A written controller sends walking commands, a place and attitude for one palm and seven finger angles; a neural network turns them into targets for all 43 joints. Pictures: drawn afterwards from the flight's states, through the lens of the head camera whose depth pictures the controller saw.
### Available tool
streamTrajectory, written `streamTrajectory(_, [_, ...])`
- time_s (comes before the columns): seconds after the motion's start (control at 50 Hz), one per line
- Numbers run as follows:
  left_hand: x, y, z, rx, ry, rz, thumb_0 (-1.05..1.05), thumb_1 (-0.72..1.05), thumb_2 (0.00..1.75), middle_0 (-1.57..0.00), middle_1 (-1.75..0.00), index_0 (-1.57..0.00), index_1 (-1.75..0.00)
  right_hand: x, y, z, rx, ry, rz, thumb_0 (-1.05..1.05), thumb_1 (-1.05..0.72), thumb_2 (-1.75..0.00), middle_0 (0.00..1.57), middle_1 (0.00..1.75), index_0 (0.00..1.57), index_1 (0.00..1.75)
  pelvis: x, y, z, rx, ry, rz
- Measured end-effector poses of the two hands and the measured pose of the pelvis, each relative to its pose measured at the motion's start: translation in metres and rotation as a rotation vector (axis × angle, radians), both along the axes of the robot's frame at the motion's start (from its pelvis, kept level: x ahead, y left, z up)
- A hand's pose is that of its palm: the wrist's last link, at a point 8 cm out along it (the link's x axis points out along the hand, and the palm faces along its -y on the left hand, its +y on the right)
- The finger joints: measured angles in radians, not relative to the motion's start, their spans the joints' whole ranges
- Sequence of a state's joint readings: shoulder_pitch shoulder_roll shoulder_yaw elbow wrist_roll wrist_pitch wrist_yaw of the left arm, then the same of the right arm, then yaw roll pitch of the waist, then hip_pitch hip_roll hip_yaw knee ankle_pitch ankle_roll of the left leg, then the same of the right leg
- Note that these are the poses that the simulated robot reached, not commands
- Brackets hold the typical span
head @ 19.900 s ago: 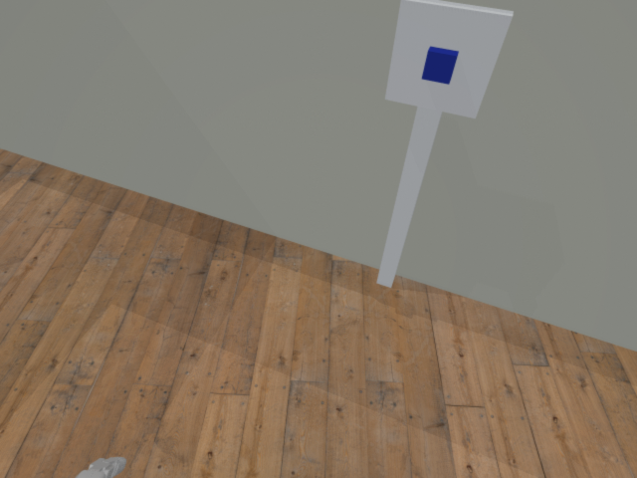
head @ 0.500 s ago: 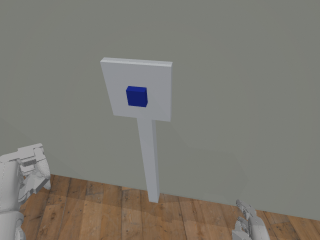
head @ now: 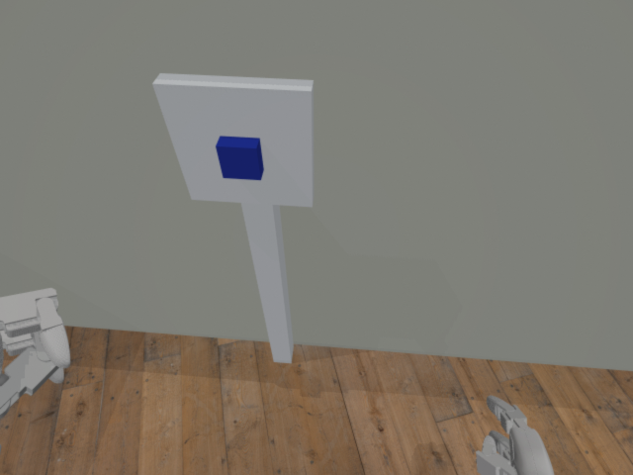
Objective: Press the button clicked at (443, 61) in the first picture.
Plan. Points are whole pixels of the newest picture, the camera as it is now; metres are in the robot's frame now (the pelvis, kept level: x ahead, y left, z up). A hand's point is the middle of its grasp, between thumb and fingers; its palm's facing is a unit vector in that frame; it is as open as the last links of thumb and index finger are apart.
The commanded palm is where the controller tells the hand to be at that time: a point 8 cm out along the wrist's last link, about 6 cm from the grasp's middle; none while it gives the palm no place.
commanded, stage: step back with the hand held close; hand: left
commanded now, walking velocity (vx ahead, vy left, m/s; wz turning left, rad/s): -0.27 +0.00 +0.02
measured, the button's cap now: (241, 157) +0.53 +0.15 +0.11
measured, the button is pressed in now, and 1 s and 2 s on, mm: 0 0 0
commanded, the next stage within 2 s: stop stepping back and stand still in 0.84 s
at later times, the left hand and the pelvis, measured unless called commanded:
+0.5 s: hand out of the picture +0.12 +0.27 +0.17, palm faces +0.44 -0.78 -0.45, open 3.1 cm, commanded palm +0.05 +0.30 +0.18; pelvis -0.07 +0.02 -0.01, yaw +2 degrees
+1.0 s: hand out of the picture +0.01 +0.26 +0.16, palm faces +0.39 -0.82 -0.41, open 3.1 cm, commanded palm -0.05 +0.29 +0.18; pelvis -0.19 +0.01 -0.01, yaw +0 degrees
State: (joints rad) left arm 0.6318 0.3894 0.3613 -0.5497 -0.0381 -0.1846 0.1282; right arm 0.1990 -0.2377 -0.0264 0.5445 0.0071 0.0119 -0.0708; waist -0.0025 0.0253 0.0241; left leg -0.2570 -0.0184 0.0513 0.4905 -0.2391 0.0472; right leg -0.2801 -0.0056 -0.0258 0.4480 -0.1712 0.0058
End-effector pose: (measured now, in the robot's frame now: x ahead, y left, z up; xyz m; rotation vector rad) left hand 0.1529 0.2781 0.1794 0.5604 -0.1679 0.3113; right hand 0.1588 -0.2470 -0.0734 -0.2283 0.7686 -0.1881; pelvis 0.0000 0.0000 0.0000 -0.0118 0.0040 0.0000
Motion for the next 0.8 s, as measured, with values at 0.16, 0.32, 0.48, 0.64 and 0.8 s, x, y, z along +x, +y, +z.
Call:
streamTrajectory(0.16, [-0.029, 0.007, -0.003, 0.013, -0.057, 0.006, 0.01, 0.89, 0.9, -1.31, -1.5, -1.3, -1.5, -0.018, 0.014, 0.002, 0.0, -0.053, 0.027, 0.01, -0.91, -0.9, 0.2, 0.3, 0.2, 0.3, -0.026, 0.005, -0.008, 0.002, -0.005, 0.0])
streamTrajectory(0.32, [-0.057, 0.012, -0.007, -0.011, -0.139, 0.019, 0.01, 0.88, 0.9, -1.31, -1.5, -1.3, -1.5, -0.044, 0.026, -0.005, -0.017, -0.055, 0.064, 0.01, -0.9, -0.9, 0.2, 0.3, 0.2, 0.3, -0.05, 0.011, -0.017, -0.018, -0.004, 0.011])
streamTrajectory(0.48, [-0.073, 0.027, 0.003, 0.031, -0.186, 0.012, 0.01, 0.88, 0.9, -1.31, -1.5, -1.3, -1.5, -0.079, 0.036, -0.006, -0.032, -0.019, 0.048, 0.01, -0.9, -0.9, 0.2, 0.3, 0.2, 0.3, -0.067, 0.019, -0.013, -0.051, 0.001, 0.041])
streamTrajectory(0.64, [-0.09, 0.013, 0.005, 0.009, -0.159, -0.029, 0.01, 0.89, 0.9, -1.31, -1.5, -1.3, -1.5, -0.091, 0.043, -0.007, 0.009, -0.01, 0.105, 0.01, -0.9, -0.9, 0.2, 0.3, 0.2, 0.3, -0.091, 0.01, -0.007, -0.03, 0.084, -0.002])
streamTrajectory(0.8, [-0.132, -0.021, 0.013, 0.055, -0.102, -0.184, 0.01, 0.88, 0.9, -1.31, -1.5, -1.3, -1.5, -0.123, 0.024, -0.002, 0.044, -0.064, 0.064, 0.01, -0.9, -0.9, 0.2, 0.3, 0.2, 0.3, -0.147, -0.005, -0.01, -0.057, 0.034, -0.013])
